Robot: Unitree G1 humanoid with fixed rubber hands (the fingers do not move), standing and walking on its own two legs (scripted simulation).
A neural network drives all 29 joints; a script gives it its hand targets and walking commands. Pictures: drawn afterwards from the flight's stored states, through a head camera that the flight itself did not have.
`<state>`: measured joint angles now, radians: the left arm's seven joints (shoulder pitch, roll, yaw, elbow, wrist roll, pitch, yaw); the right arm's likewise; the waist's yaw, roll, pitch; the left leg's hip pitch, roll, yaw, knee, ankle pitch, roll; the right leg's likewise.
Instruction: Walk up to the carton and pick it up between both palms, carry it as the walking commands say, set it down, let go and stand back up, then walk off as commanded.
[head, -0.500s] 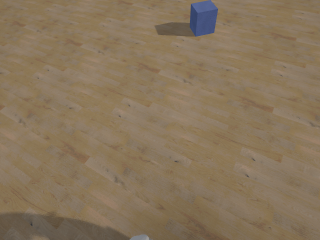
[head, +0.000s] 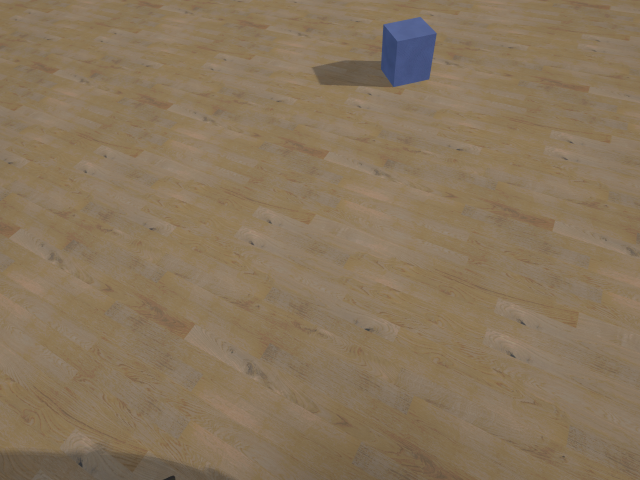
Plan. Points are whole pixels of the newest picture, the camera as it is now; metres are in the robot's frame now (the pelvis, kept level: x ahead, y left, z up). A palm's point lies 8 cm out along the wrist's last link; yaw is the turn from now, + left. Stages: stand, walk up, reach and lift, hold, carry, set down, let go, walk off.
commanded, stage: stand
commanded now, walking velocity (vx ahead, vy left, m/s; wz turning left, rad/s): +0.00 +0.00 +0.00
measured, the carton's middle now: (406, 52) +2.18 -0.45 -0.64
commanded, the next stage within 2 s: none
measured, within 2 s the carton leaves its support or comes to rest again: neither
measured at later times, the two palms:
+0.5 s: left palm out of the picture +0.02 +0.25 -0.13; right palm out of the picture +0.05 -0.20 -0.13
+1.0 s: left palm out of the picture -0.05 +0.22 -0.14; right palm out of the picture +0.01 -0.21 -0.14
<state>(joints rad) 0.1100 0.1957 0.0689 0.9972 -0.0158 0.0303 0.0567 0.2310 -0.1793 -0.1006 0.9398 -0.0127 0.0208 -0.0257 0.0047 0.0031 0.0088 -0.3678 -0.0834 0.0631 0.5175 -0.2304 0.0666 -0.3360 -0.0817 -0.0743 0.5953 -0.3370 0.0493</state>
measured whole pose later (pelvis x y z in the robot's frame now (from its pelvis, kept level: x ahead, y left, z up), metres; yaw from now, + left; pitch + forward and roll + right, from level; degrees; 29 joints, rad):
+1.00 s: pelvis -0.02 +0.02 +0.01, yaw +1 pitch +4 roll +1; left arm 0.33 0.09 0.07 1.14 -0.02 -0.01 0.04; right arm 0.24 -0.14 -0.10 1.10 -0.01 -0.02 -0.03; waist 0.00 0.01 -0.07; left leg -0.31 -0.04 0.04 0.47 -0.23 0.05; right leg -0.31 -0.08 -0.10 0.52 -0.27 0.02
